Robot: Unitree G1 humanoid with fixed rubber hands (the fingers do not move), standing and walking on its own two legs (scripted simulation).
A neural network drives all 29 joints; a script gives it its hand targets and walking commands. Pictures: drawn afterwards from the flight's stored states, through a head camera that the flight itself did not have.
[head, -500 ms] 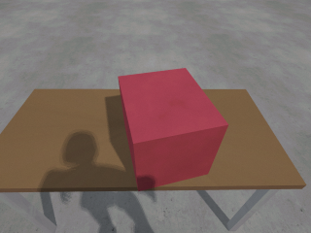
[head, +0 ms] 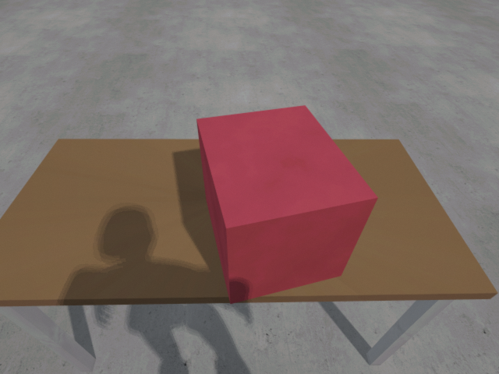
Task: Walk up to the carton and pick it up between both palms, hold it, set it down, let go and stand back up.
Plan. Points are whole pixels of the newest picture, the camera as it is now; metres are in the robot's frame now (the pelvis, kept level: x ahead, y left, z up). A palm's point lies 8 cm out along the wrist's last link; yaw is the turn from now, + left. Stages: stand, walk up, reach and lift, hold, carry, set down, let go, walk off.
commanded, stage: stand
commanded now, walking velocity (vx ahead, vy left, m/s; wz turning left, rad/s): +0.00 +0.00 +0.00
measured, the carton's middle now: (270, 198) +0.49 -0.03 +0.00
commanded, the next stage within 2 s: none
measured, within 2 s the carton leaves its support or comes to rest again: neither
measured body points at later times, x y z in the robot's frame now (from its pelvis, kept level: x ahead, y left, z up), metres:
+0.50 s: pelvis +0.00 +0.01 +0.00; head +0.00 +0.02 +0.45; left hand +0.08 +0.31 -0.14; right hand +0.07 -0.28 -0.13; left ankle -0.01 +0.08 -0.75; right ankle +0.01 -0.12 -0.75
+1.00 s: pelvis +0.01 +0.02 +0.00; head +0.01 +0.02 +0.45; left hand +0.08 +0.31 -0.14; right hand +0.08 -0.28 -0.13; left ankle -0.01 +0.08 -0.75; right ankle +0.01 -0.12 -0.75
